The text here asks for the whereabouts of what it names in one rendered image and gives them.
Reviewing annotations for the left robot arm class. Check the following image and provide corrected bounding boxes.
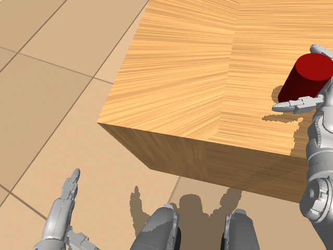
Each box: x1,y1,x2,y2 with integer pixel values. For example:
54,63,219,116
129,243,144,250
33,239,66,250

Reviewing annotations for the right robot hand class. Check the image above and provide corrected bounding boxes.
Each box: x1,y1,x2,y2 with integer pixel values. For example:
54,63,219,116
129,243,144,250
272,44,333,114

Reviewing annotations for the left robot hand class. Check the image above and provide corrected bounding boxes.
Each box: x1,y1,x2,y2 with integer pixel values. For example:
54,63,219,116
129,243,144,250
41,168,100,250

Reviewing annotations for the right robot arm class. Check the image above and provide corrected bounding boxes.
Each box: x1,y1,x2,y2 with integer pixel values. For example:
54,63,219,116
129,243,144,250
299,106,333,250

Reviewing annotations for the can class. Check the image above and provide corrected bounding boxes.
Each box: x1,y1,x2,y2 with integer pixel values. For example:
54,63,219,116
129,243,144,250
278,53,333,103

